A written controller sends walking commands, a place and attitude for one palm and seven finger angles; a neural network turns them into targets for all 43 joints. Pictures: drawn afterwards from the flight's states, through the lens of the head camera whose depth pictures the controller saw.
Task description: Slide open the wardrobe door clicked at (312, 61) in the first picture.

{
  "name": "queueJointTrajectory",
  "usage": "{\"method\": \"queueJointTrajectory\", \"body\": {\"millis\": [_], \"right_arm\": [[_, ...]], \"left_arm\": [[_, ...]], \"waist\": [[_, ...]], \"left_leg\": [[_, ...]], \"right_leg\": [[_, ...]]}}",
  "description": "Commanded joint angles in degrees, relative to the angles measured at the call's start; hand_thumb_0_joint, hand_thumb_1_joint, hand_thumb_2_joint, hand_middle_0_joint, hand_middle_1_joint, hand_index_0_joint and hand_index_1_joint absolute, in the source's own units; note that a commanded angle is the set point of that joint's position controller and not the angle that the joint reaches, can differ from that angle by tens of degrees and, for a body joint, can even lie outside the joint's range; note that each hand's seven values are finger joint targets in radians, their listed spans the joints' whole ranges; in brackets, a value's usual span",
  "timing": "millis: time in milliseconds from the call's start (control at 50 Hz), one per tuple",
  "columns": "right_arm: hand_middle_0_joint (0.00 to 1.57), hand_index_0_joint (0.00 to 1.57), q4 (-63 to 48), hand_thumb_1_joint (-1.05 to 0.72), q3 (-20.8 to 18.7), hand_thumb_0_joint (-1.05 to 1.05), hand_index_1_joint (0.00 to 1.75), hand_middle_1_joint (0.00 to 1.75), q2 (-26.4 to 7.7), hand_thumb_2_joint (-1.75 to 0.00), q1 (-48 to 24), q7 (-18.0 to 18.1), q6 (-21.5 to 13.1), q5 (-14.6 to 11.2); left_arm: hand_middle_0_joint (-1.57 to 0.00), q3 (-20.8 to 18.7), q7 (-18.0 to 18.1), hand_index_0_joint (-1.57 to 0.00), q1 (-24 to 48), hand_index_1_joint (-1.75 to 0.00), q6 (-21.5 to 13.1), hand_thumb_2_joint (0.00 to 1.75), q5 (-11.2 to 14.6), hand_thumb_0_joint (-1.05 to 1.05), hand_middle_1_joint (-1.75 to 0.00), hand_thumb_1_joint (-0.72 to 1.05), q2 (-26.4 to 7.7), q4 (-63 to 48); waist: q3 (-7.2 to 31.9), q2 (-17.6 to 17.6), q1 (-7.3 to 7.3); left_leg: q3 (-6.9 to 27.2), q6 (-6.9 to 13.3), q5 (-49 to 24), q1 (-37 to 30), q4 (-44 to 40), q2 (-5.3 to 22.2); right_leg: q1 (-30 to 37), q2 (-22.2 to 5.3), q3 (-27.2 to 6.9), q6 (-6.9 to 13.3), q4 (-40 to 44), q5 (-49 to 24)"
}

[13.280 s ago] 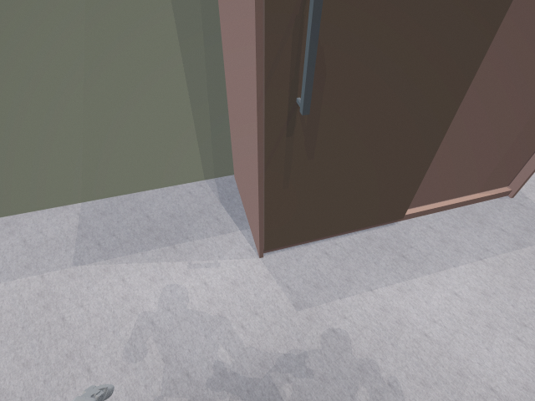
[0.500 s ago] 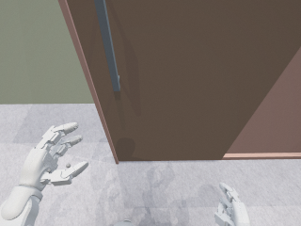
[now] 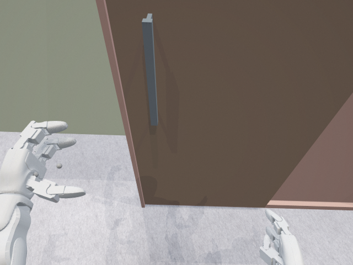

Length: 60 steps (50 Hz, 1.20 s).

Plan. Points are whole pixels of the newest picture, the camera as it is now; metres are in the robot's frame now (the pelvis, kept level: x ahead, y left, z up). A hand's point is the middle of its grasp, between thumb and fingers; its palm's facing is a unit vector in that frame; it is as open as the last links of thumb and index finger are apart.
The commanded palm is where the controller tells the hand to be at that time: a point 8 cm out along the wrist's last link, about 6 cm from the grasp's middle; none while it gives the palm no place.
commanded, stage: raise the hand with hooked fingers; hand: left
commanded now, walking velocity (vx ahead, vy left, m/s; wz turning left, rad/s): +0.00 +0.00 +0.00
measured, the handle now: (152, 77) +0.54 +0.13 +0.16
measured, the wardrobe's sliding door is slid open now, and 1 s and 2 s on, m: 0.00 0.00 0.00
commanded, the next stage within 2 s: move the hooked fingers beside the handle in 0.88 s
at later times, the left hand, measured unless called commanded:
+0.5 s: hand (44, 132) +0.28 +0.28 +0.19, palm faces +0.12 -0.99 -0.05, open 14.0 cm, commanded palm +0.23 +0.32 +0.19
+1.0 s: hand (62, 139) +0.28 +0.24 +0.19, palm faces +0.13 -0.99 -0.05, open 14.0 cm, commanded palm +0.24 +0.29 +0.19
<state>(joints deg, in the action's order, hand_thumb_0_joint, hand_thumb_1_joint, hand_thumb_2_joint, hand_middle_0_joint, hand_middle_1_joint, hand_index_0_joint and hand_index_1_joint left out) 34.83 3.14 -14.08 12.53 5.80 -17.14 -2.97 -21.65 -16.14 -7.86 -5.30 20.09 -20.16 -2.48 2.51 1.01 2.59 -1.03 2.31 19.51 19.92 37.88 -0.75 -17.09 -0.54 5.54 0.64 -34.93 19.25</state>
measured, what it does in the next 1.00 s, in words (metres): stands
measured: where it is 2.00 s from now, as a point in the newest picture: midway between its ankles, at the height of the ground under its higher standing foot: outside the picture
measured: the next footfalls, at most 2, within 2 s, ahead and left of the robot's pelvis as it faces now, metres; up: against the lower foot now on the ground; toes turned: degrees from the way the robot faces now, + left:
none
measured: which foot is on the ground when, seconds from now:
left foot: down 0.00-1.00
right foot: down 0.00-1.00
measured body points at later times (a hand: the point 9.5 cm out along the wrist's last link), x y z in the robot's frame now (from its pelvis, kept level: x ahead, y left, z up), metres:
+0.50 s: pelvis -0.01 +0.00 +0.01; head -0.02 -0.02 +0.46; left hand +0.27 +0.33 +0.20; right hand +0.18 -0.22 -0.06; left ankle +0.00 +0.09 -0.72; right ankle -0.01 -0.11 -0.72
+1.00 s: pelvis +0.00 -0.03 +0.01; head -0.02 -0.05 +0.46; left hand +0.26 +0.30 +0.19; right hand +0.19 -0.25 -0.06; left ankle +0.00 +0.09 -0.72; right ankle -0.01 -0.11 -0.72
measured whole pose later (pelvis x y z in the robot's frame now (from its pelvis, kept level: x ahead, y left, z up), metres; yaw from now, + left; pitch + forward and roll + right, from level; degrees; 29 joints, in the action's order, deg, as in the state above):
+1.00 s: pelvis +0.00 -0.03 +0.01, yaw +0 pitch -2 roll +0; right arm 35.1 4.3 -14.8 11.5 6.2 -11.9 -4.7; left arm -26.1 -20.5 5.0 10.8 19.3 -24.1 5.0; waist 1.0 3.2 3.0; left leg -0.8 0.5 14.7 11.3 28.2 0.2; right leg -9.6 0.8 5.6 2.5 -27.3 15.6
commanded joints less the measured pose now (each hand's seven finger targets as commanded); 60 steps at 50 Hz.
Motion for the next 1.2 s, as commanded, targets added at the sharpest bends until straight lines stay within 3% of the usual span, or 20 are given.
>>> {"method": "queueJointTrajectory", "body": {"millis": [0, 80, 200, 260, 300, 340, 400, 440, 560, 600, 640, 680, 760, 800, 920, 960, 1000, 1080, 1120, 1180], "right_arm": [[0.2, 0.2, -7.9, -0.9, -2.1, 0.0, 0.3, 0.3, -7.6, -0.9, -3.8, 0.9, -2.2, -1.1], [0.2, 0.2, -9.2, -0.9, -1.8, 0.0, 0.3, 0.3, -7.6, -0.9, -5.3, 1.4, -0.8, -1.4], [0.2, 0.2, -8.9, -0.9, -0.6, 0.0, 0.3, 0.3, -6.5, -0.9, -6.9, 1.5, -0.3, -0.7], [0.2, 0.2, -8.0, -0.9, -0.4, 0.0, 0.3, 0.3, -6.4, -0.9, -7.0, 1.8, -0.3, -1.2], [0.2, 0.2, -7.6, -0.9, -0.4, 0.0, 0.3, 0.3, -6.8, -0.9, -6.9, 1.9, 0.2, -1.5], [0.2, 0.2, -7.8, -0.9, -0.5, 0.0, 0.3, 0.3, -7.2, -0.9, -7.4, 2.1, 0.5, -1.9], [0.2, 0.2, -8.3, -0.9, -0.6, 0.0, 0.3, 0.3, -7.5, -0.9, -7.3, 1.7, 1.2, -2.1], [0.2, 0.2, -9.0, -0.9, -0.9, 0.0, 0.3, 0.3, -7.7, -0.9, -7.5, 1.2, 1.6, -2.3], [0.2, 0.2, -10.2, -0.9, -1.0, 0.0, 0.3, 0.3, -6.7, -0.9, -8.3, 0.6, 1.5, -1.5], [0.2, 0.2, -9.5, -0.9, -1.1, 0.0, 0.3, 0.3, -6.7, -0.9, -7.8, 0.6, 1.3, -1.2], [0.2, 0.2, -9.1, -0.9, -1.2, 0.0, 0.3, 0.3, -6.6, -0.9, -7.8, 0.9, 1.2, -1.5], [0.2, 0.2, -8.6, -0.9, -1.2, 0.0, 0.3, 0.3, -6.7, -0.9, -7.8, 1.1, 1.2, -1.8], [0.2, 0.2, -8.6, -0.9, -1.3, 0.0, 0.3, 0.3, -7.1, -0.9, -7.6, 1.7, 1.6, -2.2], [0.2, 0.2, -8.7, -0.9, -1.4, 0.0, 0.3, 0.3, -7.4, -0.9, -7.6, 1.6, 1.7, -2.1], [0.2, 0.2, -9.9, -0.9, -1.3, 0.0, 0.3, 0.3, -6.6, -0.9, -8.8, 1.0, 1.7, -1.8], [0.2, 0.2, -9.4, -0.9, -1.3, 0.0, 0.3, 0.3, -6.3, -0.9, -8.6, 1.0, 1.6, -1.9], [0.2, 0.2, -8.6, -0.9, -1.5, 0.0, 0.3, 0.3, -6.7, -0.9, -7.9, 1.2, 1.7, -2.1], [0.2, 0.2, -7.8, -0.9, -1.4, 0.0, 0.3, 0.3, -7.2, -0.9, -7.4, 2.0, 2.1, -2.5], [0.2, 0.2, -8.1, -0.9, -1.5, 0.0, 0.3, 0.3, -7.2, -0.9, -7.6, 2.2, 2.1, -2.5], [0.2, 0.2, -8.3, -0.9, -1.5, 0.0, 0.3, 0.3, -7.1, -0.9, -7.4, 2.3, 2.1, -2.4]], "left_arm": [[-0.3, -3.6, -2.2, -0.3, 10.7, -1.2, 3.2, 0.3, 0.9, 0.0, -1.2, -0.5, -10.4, -5.7], [-0.3, -5.5, -3.3, -0.3, 17.1, -1.2, 9.3, 0.3, 0.2, 0.0, -1.2, -0.5, -14.2, -7.8], [-0.3, -10.7, -1.6, -0.3, 27.2, -1.2, 7.3, 0.3, 0.2, 0.0, -1.2, -0.5, -20.4, -12.7], [-0.3, -9.3, -2.4, -0.3, 29.6, -1.2, 7.7, 0.3, -0.1, 0.0, -1.2, -0.5, -19.0, -9.1], [-0.3, -8.4, -3.5, -0.3, 29.6, -1.2, 10.0, 0.3, -0.3, 0.0, -1.2, -0.5, -18.6, -4.4], [-0.3, -8.3, -4.6, -0.3, 31.6, -1.2, 12.6, 0.3, -0.5, 0.0, -1.2, -0.5, -19.6, -2.6], [-0.3, -7.1, -6.2, -0.3, 27.8, -1.2, 16.1, 0.3, -0.2, 0.0, -1.2, -0.5, -18.2, 2.6], [-0.3, -7.6, -6.6, -0.3, 26.9, -1.2, 16.6, 0.3, 0.0, 0.0, -1.2, -0.5, -18.5, 1.3], [-0.3, -12.2, -3.8, -0.3, 30.3, -1.2, 11.6, 0.3, 0.3, 0.0, -1.2, -0.5, -22.4, -8.7], [-0.3, -13.5, -2.6, -0.3, 30.1, -1.2, 10.0, 0.3, 0.4, 0.0, -1.2, -0.5, -23.3, -9.6], [-0.3, -12.9, -2.2, -0.3, 29.8, -1.2, 9.9, 0.3, 0.0, 0.0, -1.2, -0.5, -21.9, -7.0], [-0.3, -10.7, -2.4, -0.3, 31.2, -1.2, 10.5, 0.3, -0.6, 0.0, -1.2, -0.5, -20.3, -6.6], [-0.3, -7.3, -3.9, -0.3, 30.4, -1.2, 13.8, 0.3, -1.0, 0.0, -1.2, -0.5, -18.0, -2.5], [-0.3, -7.7, -4.5, -0.3, 28.9, -1.2, 14.5, 0.3, -0.5, 0.0, -1.2, -0.5, -18.5, -1.2], [-0.3, -12.5, -3.9, -0.3, 29.8, -1.2, 11.7, 0.3, 0.6, 0.0, -1.2, -0.5, -22.6, -6.9], [-0.3, -11.8, -3.5, -0.3, 29.6, -1.2, 10.9, 0.3, 0.6, 0.0, -1.2, -0.5, -21.2, -5.7], [-0.3, -10.8, -3.2, -0.3, 31.7, -1.2, 11.1, 0.3, 0.4, 0.0, -1.2, -0.5, -20.7, -2.6], [-0.3, -7.0, -3.4, -0.3, 36.6, -1.2, 13.0, 0.3, -1.1, 0.0, -1.2, -0.5, -19.3, 2.8], [-0.3, -5.0, -3.5, -0.3, 40.5, -1.2, 12.9, 0.3, -1.6, 0.0, -1.2, -0.5, -18.7, 2.1], [-0.3, -6.0, -3.2, -0.3, 42.7, -1.2, 11.5, 0.3, -2.1, 0.0, -1.2, -0.5, -20.5, 2.0]], "waist": [[4.7, 5.0, 0.52], [6.9, 2.5, 0.53], [9.9, 5.4, 1.05], [8.9, 6.4, 0.22], [6.8, 5.3, 0.37], [6.6, 7.0, 0.31], [5.6, 1.8, 0.72], [7.1, 0.9, 0.92], [11.4, 4.8, 1.54], [10.7, 3.5, 1.61], [9.1, 4.2, 1.11], [7.5, 8.3, 0.48], [5.4, 4.9, -0.2], [5.9, 0.7, 0.16], [11.2, 2.3, 1.47], [9.8, 3.3, 1.12], [7.5, 0.8, 0.31], [4.6, 2.6, -1.35], [6.4, 3.1, -1.71], [9.8, 3.6, -1.27]], "left_leg": [[4.7, -2.2, -15.9, -7.2, -9.4, 1.5], [5.2, -1.7, -14.9, -9.0, -10.6, 1.4], [5.4, -1.9, -16.7, -13.7, -12.2, 1.1], [5.4, -2.1, -16.3, -14.6, -13.4, 1.2], [5.4, -1.8, -14.5, -13.6, -14.1, 1.1], [5.3, -1.7, -14.3, -13.8, -14.4, 0.9], [5.1, -1.2, -13.9, -12.1, -14.3, 0.8], [4.9, -1.1, -14.8, -12.3, -13.9, 0.6], [3.8, -1.0, -17.2, -14.9, -13.5, 0.3], [3.4, -0.8, -17.7, -14.6, -13.5, 0.4], [2.6, -0.6, -16.6, -14.2, -13.6, 0.3], [2.6, -0.8, -15.7, -14.7, -13.9, 0.2], [2.6, -0.4, -13.5, -13.1, -13.7, 0.3], [2.6, -0.1, -14.0, -12.4, -13.2, 0.3], [2.2, -0.1, -17.4, -13.4, -12.1, -0.2], [1.9, -0.2, -16.7, -13.3, -12.2, -0.2], [1.8, 0.0, -15.5, -12.5, -11.9, 0.1], [1.9, 0.0, -11.5, -11.3, -12.1, 0.0], [2.1, 0.2, -11.4, -11.9, -11.8, -0.1], [2.2, 0.1, -12.3, -12.4, -11.5, -0.2]], "right_leg": [[1.6, 1.5, -0.7, 1.1, 5.5, -14.1], [2.5, 1.2, -0.8, 0.7, 7.0, -13.4], [5.8, 1.6, -1.5, 1.3, 9.5, -13.6], [5.7, 1.5, -1.2, 1.3, 10.2, -13.5], [5.8, 1.5, -1.4, 1.4, 11.4, -12.4], [5.7, 1.1, -1.6, 1.4, 11.7, -12.9], [6.2, 1.1, -1.6, 1.3, 12.3, -13.0], [6.3, 1.0, -1.4, 1.1, 11.6, -14.1], [8.4, 1.1, -2.2, 1.1, 11.5, -16.0], [9.3, 1.2, -2.4, 1.0, 11.8, -16.8], [8.4, 1.0, -2.7, 0.8, 12.1, -16.8], [7.0, 0.8, -2.6, 1.0, 12.3, -15.9], [6.0, 0.7, -2.7, 0.5, 12.8, -14.7], [7.0, 0.7, -3.0, 0.3, 12.6, -15.5], [10.3, 0.3, -3.7, 0.1, 11.3, -20.2], [9.3, 0.4, -3.6, 0.1, 11.4, -19.6], [7.8, 0.5, -3.9, -0.2, 11.9, -18.5], [4.5, 0.1, -4.3, -0.4, 12.8, -13.3], [4.7, -0.1, -4.6, -0.4, 12.7, -13.1], [6.4, -0.1, -4.8, -0.2, 12.0, -14.1]]}}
